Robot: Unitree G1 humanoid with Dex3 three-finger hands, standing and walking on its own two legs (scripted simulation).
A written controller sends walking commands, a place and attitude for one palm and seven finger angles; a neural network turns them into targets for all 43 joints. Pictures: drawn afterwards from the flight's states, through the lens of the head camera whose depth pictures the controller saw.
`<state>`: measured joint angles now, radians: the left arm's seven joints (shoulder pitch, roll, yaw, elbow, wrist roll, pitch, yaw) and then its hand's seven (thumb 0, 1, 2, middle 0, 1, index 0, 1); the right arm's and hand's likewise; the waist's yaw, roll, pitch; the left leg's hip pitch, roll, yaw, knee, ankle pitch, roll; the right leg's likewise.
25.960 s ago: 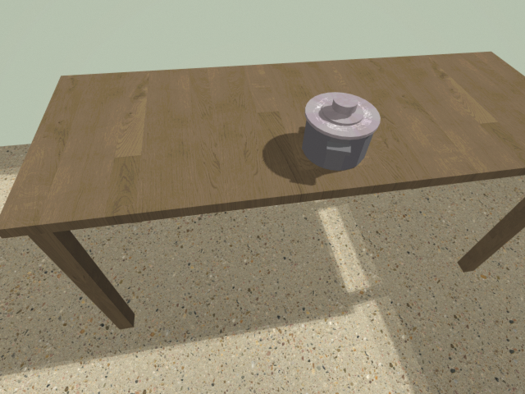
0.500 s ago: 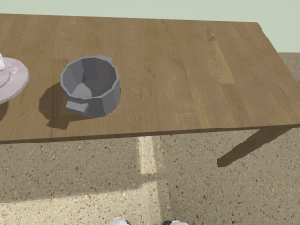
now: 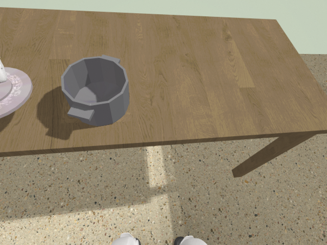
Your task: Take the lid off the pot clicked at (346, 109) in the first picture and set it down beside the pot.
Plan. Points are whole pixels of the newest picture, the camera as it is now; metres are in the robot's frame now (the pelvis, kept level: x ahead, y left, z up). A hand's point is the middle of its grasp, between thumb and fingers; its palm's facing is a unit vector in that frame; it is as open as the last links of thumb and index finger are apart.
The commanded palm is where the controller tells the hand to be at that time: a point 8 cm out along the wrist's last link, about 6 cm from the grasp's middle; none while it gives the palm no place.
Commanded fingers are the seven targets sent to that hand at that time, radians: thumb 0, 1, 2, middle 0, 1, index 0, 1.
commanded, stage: lower the lid onto the table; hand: left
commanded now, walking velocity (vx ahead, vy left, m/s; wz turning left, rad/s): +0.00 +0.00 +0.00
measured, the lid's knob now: out of the picture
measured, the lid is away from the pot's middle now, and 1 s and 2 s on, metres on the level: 0.23 0.25 0.25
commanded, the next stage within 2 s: open the fingers wide in 1.06 s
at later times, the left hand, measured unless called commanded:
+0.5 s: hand out of the picture +0.46 +0.38 +0.07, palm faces -0.49 -0.15 -0.86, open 8.3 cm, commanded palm +0.54 +0.38 +0.13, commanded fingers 0.00 0.50 1.05 -0.78 -1.09 -0.83 -1.10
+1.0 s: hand out of the picture +0.45 +0.38 +0.04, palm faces -0.52 -0.14 -0.85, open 8.3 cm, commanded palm +0.54 +0.38 +0.09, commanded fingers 0.00 0.50 1.05 -0.78 -1.09 -0.83 -1.10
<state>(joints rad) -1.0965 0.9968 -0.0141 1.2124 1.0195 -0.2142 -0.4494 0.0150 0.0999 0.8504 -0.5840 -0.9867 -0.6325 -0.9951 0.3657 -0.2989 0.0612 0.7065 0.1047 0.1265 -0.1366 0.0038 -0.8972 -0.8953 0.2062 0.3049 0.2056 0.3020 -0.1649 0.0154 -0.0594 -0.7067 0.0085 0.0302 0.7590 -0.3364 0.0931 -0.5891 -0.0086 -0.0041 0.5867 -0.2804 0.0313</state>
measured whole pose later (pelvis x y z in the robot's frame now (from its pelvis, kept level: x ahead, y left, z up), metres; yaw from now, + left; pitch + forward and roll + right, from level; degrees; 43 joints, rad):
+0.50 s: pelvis +0.00 +0.01 -0.01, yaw +0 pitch +19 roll -6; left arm -1.09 1.00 0.02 1.22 1.03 -0.23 -0.42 0.02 0.10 0.85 -0.58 -0.99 -0.63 -0.99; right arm 0.36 -0.29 0.06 0.70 0.09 0.15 -0.14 0.00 -0.90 -0.90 0.21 0.30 0.21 0.30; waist -0.17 0.02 -0.07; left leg -0.79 0.01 0.03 0.82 -0.36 0.10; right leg -0.67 0.00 0.00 0.64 -0.30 0.03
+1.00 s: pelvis -0.01 +0.01 -0.02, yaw -1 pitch +20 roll -7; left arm -1.07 1.03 0.02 1.23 1.04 -0.25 -0.40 0.01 0.10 0.85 -0.58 -0.99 -0.63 -0.99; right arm 0.36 -0.29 0.08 0.69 0.09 0.15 -0.15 0.00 -0.90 -0.90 0.21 0.30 0.21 0.30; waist -0.19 0.02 -0.07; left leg -0.88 0.02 0.02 0.90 -0.38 0.11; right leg -0.76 0.00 -0.01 0.71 -0.32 0.02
